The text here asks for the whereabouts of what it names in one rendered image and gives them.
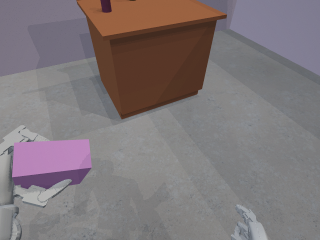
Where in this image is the left robot forearm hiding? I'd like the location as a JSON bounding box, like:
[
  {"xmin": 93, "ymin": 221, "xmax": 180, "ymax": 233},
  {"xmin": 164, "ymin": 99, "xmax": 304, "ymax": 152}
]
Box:
[{"xmin": 0, "ymin": 204, "xmax": 22, "ymax": 240}]

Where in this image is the right robot hand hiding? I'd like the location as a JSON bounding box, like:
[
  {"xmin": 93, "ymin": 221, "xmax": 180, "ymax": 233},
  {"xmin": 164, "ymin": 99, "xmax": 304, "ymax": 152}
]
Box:
[{"xmin": 231, "ymin": 204, "xmax": 269, "ymax": 240}]

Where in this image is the sponge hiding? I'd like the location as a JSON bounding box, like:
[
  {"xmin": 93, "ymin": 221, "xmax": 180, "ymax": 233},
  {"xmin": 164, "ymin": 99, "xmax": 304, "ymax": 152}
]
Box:
[{"xmin": 12, "ymin": 139, "xmax": 92, "ymax": 189}]

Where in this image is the left robot hand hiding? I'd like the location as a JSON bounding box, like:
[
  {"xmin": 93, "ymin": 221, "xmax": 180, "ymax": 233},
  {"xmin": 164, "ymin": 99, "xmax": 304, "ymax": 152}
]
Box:
[{"xmin": 0, "ymin": 125, "xmax": 72, "ymax": 208}]

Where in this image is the table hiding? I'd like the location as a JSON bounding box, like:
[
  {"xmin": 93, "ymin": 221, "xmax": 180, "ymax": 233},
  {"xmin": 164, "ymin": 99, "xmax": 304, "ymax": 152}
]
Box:
[{"xmin": 76, "ymin": 0, "xmax": 227, "ymax": 119}]

